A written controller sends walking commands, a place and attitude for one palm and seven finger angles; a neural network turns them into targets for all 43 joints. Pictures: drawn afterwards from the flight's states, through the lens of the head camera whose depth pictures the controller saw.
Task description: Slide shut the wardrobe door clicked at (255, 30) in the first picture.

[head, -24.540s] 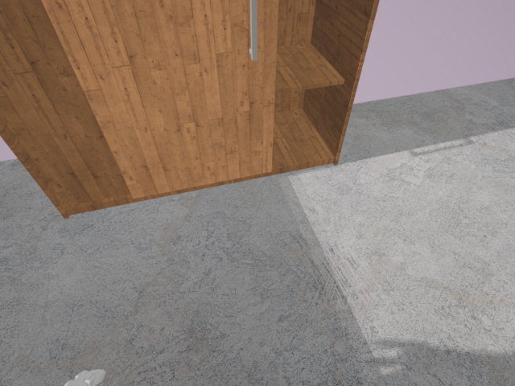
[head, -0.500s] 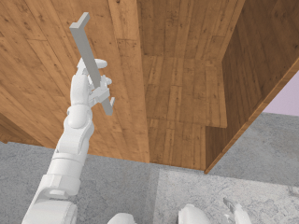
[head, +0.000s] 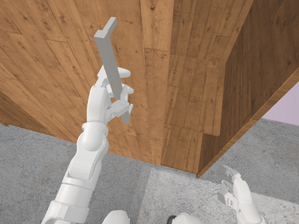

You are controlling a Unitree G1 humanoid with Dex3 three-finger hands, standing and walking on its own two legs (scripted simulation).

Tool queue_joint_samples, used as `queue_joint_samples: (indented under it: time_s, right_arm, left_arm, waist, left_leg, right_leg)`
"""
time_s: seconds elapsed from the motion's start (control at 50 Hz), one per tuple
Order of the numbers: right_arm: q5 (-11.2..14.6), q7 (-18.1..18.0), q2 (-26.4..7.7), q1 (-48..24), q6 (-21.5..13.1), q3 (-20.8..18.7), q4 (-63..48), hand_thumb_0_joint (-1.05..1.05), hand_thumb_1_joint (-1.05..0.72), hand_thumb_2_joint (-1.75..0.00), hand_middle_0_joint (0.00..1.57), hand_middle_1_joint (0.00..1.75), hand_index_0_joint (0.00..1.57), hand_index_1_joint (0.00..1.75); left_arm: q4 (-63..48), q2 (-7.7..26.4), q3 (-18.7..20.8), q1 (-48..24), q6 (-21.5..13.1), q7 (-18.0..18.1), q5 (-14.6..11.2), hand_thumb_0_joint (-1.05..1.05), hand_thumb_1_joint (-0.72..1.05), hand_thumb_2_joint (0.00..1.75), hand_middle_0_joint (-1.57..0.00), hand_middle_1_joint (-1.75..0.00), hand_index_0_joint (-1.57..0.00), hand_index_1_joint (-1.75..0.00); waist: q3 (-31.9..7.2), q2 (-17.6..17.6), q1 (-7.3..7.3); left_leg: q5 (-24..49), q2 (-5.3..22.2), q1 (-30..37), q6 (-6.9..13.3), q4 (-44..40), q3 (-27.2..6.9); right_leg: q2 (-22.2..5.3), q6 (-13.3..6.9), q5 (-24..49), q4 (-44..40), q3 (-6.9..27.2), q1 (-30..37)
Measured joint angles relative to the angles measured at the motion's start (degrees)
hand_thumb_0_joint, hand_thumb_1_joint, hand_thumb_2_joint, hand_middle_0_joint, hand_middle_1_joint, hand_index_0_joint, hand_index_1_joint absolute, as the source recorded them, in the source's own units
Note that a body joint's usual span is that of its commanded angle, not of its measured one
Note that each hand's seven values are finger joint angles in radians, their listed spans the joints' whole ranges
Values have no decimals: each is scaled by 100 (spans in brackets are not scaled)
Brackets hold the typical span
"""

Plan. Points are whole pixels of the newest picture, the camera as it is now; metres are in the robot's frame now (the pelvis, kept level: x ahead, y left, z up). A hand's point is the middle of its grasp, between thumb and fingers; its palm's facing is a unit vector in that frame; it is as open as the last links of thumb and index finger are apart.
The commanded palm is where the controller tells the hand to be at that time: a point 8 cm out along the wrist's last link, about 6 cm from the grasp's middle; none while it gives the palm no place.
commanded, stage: step sideways, sliding the door along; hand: left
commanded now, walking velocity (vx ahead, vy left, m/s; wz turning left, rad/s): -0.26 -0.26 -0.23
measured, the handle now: (121, 84) +0.41 +0.13 +0.11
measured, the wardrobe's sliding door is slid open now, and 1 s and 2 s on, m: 0.23 0.02 0.00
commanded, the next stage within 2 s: stop walking and hold the door there in 1.38 s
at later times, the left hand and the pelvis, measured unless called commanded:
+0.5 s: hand (179, 116) +0.33 -0.02 +0.11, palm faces -0.10 -0.98 -0.15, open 5.9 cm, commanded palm +0.32 +0.02 +0.12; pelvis -0.05 -0.08 +0.00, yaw -7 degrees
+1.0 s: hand (223, 124) +0.32 -0.11 +0.12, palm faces +0.03 -1.00 -0.09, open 5.9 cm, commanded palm +0.29 -0.11 +0.12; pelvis -0.10 -0.21 +0.01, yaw -9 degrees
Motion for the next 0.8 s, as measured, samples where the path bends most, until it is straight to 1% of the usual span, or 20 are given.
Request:
queue_joint_samples:
  time_s: [0.08,0.12,0.14,0.18,0.2,0.26,0.3,0.36,0.4,0.44,0.48,0.52,0.56,0.58,0.6,0.62,0.66,0.7,0.74,0.8]
  right_arm:
    - [-130,47,134,29,34,-49,-92,1,-91,-90,20,30,20,30]
    - [-139,103,170,60,41,-20,-119,1,-91,-90,20,30,20,30]
    - [-117,125,187,69,48,8,-115,1,-91,-90,20,30,20,30]
    - [-28,114,216,16,91,56,-30,1,-91,-90,20,30,20,30]
    - [-5,97,244,-5,103,75,39,1,-91,-90,20,30,20,30]
    - [-44,18,303,-32,43,130,198,1,-91,-90,20,30,20,30]
    - [-77,-29,300,-40,-4,183,232,1,-91,-90,20,30,20,30]
    - [-64,-91,265,-9,35,184,170,1,-91,-90,20,30,20,30]
    - [-37,-117,202,69,60,132,100,1,-91,-90,20,30,20,30]
    - [-62,-124,216,125,104,46,138,1,-91,-90,20,30,20,30]
    - [-99,-106,161,203,156,18,174,1,-91,-90,20,30,20,30]
    - [-98,-47,82,281,197,12,230,1,-91,-90,20,30,20,30]
    - [-45,-7,39,402,241,33,265,1,-91,-90,20,30,20,30]
    - [0,-13,20,411,264,53,301,1,-91,-90,20,30,20,30]
    - [45,-34,1,409,287,70,350,1,-91,-90,20,30,20,30]
    - [62,-52,9,401,304,80,439,1,-91,-90,20,30,20,30]
    - [32,-92,51,391,294,92,635,1,-91,-90,20,30,20,30]
    - [-8,-137,77,448,256,126,717,1,-91,-90,20,30,20,30]
    - [-46,-168,98,544,260,172,713,1,-91,-90,20,30,20,30]
    - [-46,-200,81,711,249,224,601,1,-91,-90,20,30,20,30]
  left_arm:
    - [-195,108,-108,159,-110,-153,-26,1,77,83,-43,-140,-24,-140]
    - [-233,178,-97,209,-171,-203,20,0,76,81,-43,-140,-25,-140]
    - [-257,213,-72,235,-186,-219,40,-1,75,81,-44,-140,-26,-140]
    - [-287,251,-14,254,-168,-216,72,-2,74,80,-44,-140,-27,-140]
    - [-267,264,15,268,-176,-229,75,-2,73,80,-45,-140,-27,-140]
    - [-234,250,79,316,-147,-209,58,-1,73,79,-45,-140,-30,-140]
    - [-219,247,114,344,-112,-134,24,0,73,79,-44,-140,-31,-140]
    - [-118,313,180,329,-74,-76,-39,0,72,79,-44,-139,-32,-140]
    - [19,388,199,237,-43,-92,-94,0,72,79,-44,-140,-33,-140]
    - [303,448,222,8,-39,-150,-100,0,71,78,-45,-140,-32,-139]
    - [531,410,267,-178,63,-170,-79,0,72,78,-44,-139,-32,-139]
    - [751,371,334,-326,136,-169,-97,0,73,78,-43,-138,-31,-139]
    - [961,370,416,-460,179,-170,-107,0,73,79,-43,-137,-29,-139]
    - [1057,373,476,-545,191,-155,-99,0,73,79,-43,-137,-28,-139]
    - [1159,357,527,-636,203,-125,-95,0,74,80,-43,-137,-27,-139]
    - [1272,346,572,-709,199,-101,-83,0,74,80,-43,-137,-26,-139]
    - [1444,335,632,-804,219,-28,-57,0,75,81,-41,-137,-26,-139]
    - [1557,317,664,-840,264,63,-79,1,76,81,-40,-137,-26,-139]
    - [1681,329,697,-836,244,115,-82,1,76,82,-39,-137,-26,-139]
    - [1787,400,689,-839,224,149,-122,2,77,82,-38,-137,-26,-139]
  waist:
    - [16,-27,-30]
    - [76,73,5]
    - [109,130,25]
    - [251,296,-81]
    - [244,265,-124]
    - [132,-22,-145]
    - [71,-170,-201]
    - [-61,-252,-344]
    - [-194,-180,-424]
    - [-200,-282,-411]
    - [-174,-183,-365]
    - [-183,21,-281]
    - [-271,163,-177]
    - [-247,287,-159]
    - [-196,412,-214]
    - [-195,413,-258]
    - [-220,231,-250]
    - [-266,45,-217]
    - [-374,-134,-199]
    - [-550,-307,-192]
  left_leg:
    - [-434,197,276,-574,-363,179]
    - [-505,345,327,-705,-277,199]
    - [-544,431,333,-724,-155,208]
    - [-423,623,196,-457,282,147]
    - [-605,544,40,-349,595,79]
    - [-1544,-29,-390,-190,1434,-11]
    - [-1528,-287,-397,-155,1083,155]
    - [-611,-412,-106,-103,-43,492]
    - [58,-267,153,-16,-604,556]
    - [-104,-182,127,-206,-448,573]
    - [-187,0,107,-343,-301,513]
    - [-216,250,50,-458,-155,444]
    - [-323,480,-103,-548,143,378]
    - [-412,640,-193,-524,350,284]
    - [-509,726,-305,-358,567,120]
    - [-890,602,-479,-236,991,-55]
    - [-1422,107,-812,-105,2141,-243]
    - [-1521,-290,-887,-42,2547,-115]
    - [-1465,-546,-715,0,2009,153]
    - [-828,-734,-159,74,333,524]
  right_leg:
    - [112,244,-436,596,243,-269]
    - [104,256,-456,446,269,-164]
    - [92,244,-57,237,203,-62]
    - [239,39,93,146,46,106]
    - [237,-66,38,138,38,91]
    - [130,-214,101,14,226,-72]
    - [107,-229,303,-200,349,-118]
    - [201,-256,491,-339,431,-191]
    - [391,-246,470,-177,388,-313]
    - [419,124,-68,407,436,-496]
    - [397,279,-540,1001,404,-552]
    - [291,312,-676,1029,356,-397]
    - [115,320,-397,514,343,-35]
    - [217,240,-253,398,253,41]
    - [335,109,-206,392,120,76]
    - [362,-16,-196,402,47,53]
    - [321,-195,-100,262,73,34]
    - [298,-264,135,-70,160,89]
    - [302,-336,353,-397,244,123]
    - [413,-405,564,-683,287,111]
